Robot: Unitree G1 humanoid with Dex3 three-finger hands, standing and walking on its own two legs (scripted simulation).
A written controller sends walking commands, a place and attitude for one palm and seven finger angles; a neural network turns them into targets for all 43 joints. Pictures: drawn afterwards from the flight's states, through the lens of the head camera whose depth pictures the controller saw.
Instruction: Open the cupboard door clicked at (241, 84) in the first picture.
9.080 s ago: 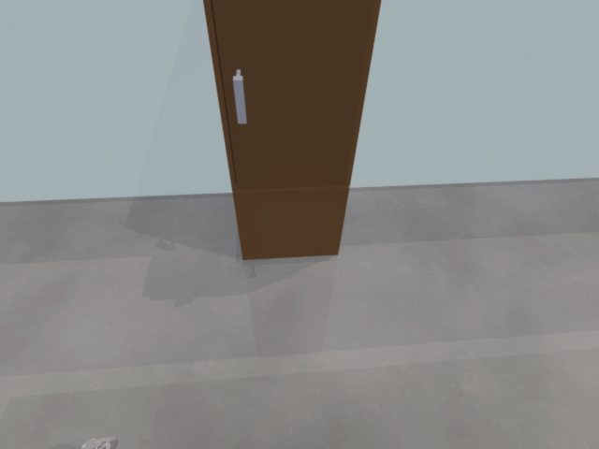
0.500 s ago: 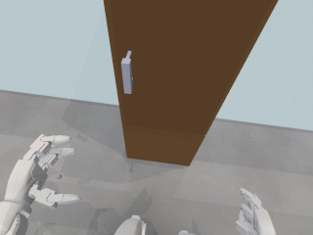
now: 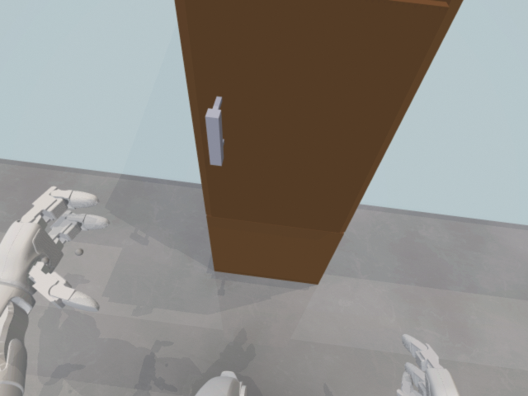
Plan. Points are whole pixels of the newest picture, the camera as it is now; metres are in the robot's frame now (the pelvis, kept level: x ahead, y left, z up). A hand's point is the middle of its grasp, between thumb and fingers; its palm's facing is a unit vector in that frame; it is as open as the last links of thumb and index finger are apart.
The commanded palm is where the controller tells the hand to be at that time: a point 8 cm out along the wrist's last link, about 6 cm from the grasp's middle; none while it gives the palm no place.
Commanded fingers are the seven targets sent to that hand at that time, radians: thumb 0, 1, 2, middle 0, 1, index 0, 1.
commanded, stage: raise the hand with hooked fingers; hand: left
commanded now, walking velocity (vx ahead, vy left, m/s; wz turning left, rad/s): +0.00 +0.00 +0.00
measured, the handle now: (217, 131) +0.56 +0.13 +0.05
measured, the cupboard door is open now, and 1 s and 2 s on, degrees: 0 0 0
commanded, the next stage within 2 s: move the hooked fingers beside the handle in 0.46 s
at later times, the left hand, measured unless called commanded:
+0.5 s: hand (78, 254) +0.28 +0.28 +0.07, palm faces -0.03 -1.00 -0.03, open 13.9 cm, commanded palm +0.26 +0.32 +0.07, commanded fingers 0.00 -0.50 0.30 -0.30 -1.20 -0.30 -1.20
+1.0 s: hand (116, 213) +0.35 +0.25 +0.06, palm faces -0.05 -1.00 -0.01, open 13.9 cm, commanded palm +0.34 +0.30 +0.07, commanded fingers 0.00 -0.50 0.30 -0.30 -1.20 -0.30 -1.20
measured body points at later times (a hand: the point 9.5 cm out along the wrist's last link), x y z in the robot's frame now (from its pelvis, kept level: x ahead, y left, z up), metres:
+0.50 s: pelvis +0.00 +0.00 +0.00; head +0.04 +0.02 +0.45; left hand +0.28 +0.33 +0.07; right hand +0.16 -0.25 -0.07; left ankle +0.05 +0.05 -0.69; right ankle -0.01 -0.11 -0.69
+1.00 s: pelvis +0.00 +0.00 +0.00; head +0.06 +0.02 +0.44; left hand +0.35 +0.31 +0.06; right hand +0.13 -0.26 -0.08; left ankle +0.05 +0.05 -0.69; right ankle -0.01 -0.11 -0.69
